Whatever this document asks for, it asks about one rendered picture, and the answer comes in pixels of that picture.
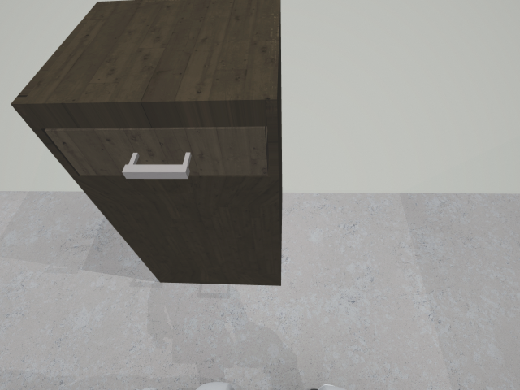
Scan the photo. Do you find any handle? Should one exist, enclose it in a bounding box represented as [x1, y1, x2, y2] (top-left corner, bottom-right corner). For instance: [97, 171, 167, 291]
[122, 153, 192, 179]

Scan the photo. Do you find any drawer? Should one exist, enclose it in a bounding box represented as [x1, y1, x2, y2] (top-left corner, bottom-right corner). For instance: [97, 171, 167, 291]
[45, 126, 269, 176]

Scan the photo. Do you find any cabinet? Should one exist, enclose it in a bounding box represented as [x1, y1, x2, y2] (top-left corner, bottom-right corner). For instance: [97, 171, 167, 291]
[11, 0, 282, 286]

